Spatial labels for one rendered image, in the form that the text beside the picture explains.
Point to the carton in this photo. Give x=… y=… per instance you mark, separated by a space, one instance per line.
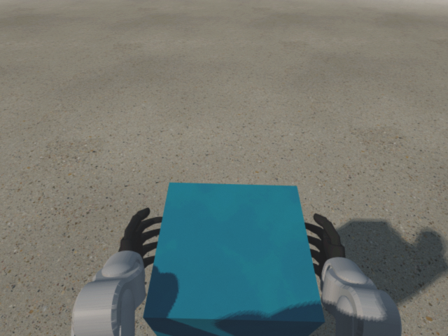
x=233 y=260

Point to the left robot forearm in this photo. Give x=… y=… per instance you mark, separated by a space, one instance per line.
x=106 y=305

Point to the right robot hand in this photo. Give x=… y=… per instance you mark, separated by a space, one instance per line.
x=329 y=245

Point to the left robot hand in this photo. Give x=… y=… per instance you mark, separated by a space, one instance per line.
x=134 y=238

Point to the right robot forearm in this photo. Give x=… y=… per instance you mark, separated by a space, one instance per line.
x=359 y=308

